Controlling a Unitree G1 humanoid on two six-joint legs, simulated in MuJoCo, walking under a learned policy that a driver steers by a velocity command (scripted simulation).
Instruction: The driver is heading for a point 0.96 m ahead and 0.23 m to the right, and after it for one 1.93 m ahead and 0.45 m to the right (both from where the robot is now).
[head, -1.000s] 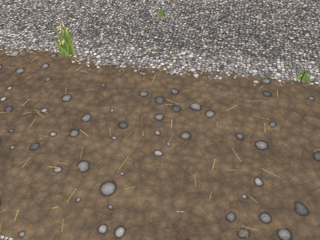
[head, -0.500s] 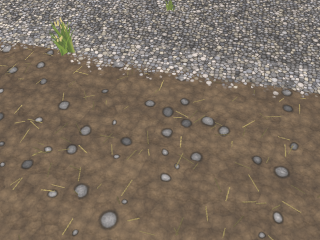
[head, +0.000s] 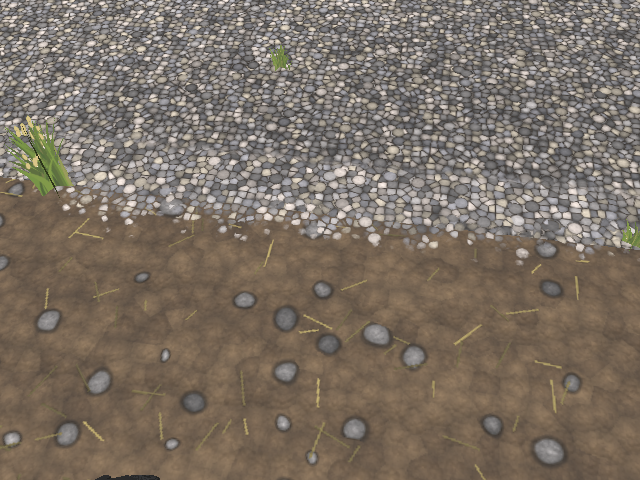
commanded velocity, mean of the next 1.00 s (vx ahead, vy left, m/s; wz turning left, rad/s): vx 0.50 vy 0.00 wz -0.27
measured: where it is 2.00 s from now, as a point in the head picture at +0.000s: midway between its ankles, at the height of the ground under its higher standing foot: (412, 265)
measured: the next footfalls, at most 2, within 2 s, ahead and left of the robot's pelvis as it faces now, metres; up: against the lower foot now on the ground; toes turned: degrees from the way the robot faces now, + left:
left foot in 0.50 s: +0.46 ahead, +0.14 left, +0.00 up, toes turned -1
right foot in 1.04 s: +0.68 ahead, -0.18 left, +0.00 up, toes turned -24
